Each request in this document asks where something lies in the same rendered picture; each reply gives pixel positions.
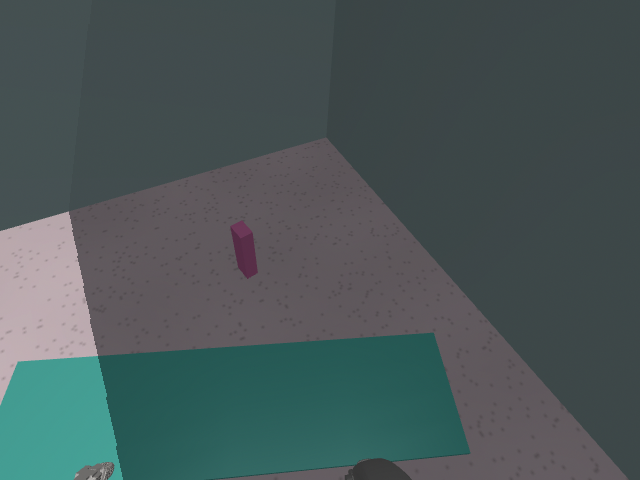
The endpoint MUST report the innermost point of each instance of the carton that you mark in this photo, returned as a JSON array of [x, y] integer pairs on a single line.
[[244, 249]]

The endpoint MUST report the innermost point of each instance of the left robot hand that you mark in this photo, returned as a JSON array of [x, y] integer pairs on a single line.
[[102, 471]]

